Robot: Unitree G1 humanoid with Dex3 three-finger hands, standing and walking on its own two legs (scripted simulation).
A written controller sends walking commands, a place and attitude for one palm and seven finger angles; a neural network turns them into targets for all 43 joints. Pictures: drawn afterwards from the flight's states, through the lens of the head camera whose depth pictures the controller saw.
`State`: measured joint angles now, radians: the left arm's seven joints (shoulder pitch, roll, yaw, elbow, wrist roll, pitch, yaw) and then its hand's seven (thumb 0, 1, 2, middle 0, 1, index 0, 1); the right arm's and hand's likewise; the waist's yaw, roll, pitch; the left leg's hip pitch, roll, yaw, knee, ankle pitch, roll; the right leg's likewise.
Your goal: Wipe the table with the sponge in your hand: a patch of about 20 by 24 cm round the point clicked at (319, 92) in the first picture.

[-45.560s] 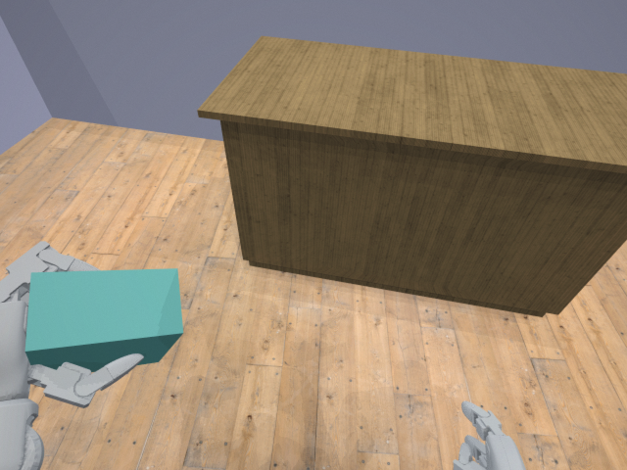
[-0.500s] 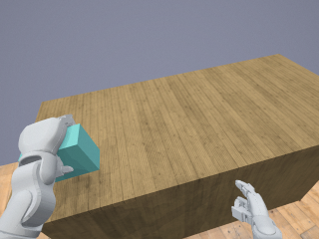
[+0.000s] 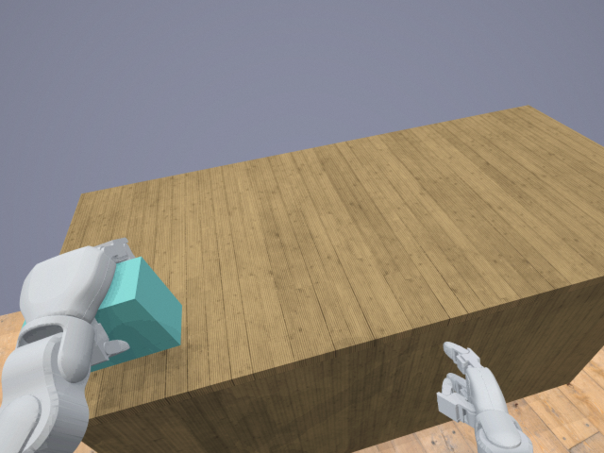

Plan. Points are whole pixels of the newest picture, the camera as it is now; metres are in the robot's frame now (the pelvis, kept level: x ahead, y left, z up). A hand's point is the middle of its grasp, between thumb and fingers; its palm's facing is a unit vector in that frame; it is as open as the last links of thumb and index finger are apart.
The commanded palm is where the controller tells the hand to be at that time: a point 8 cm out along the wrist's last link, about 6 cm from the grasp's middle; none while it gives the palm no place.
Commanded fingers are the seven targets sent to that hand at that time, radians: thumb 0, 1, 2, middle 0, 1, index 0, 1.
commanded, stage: bring the sponge back beside the body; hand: left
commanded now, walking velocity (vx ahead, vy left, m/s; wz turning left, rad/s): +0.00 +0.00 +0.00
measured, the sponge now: (119, 324) +0.21 +0.28 +0.10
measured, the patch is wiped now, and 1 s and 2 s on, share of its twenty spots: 1.00 1.00 1.00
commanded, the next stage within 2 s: step back with the hand held close in 0.66 s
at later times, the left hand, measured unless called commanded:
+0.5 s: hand (88, 326) +0.18 +0.28 +0.14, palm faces +0.16 -0.14 -0.98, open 10.2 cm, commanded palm +0.15 +0.28 +0.20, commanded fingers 0.00 0.10 1.30 -1.20 -1.60 -1.20 -1.60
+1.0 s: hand (109, 306) +0.19 +0.24 +0.17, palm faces +0.36 -0.85 -0.38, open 10.2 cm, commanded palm +0.14 +0.29 +0.19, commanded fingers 0.00 0.10 1.30 -1.20 -1.60 -1.20 -1.60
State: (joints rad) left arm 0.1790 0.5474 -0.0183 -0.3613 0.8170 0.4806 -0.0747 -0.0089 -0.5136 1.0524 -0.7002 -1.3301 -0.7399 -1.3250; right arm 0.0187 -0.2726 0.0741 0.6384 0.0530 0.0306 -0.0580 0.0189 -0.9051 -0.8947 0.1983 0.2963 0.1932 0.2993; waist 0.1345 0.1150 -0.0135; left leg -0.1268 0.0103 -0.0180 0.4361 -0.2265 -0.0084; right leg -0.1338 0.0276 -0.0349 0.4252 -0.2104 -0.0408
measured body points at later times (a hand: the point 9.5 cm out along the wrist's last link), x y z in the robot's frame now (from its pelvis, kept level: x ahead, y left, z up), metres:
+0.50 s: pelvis +0.00 +0.00 +0.00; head -0.04 -0.04 +0.45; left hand +0.17 +0.29 +0.19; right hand +0.26 -0.18 -0.06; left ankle +0.01 +0.13 -0.74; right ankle +0.02 -0.09 -0.74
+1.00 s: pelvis -0.01 +0.01 -0.01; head -0.02 +0.02 +0.44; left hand +0.17 +0.29 +0.20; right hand +0.19 -0.21 -0.07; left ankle +0.01 +0.13 -0.74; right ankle +0.02 -0.09 -0.74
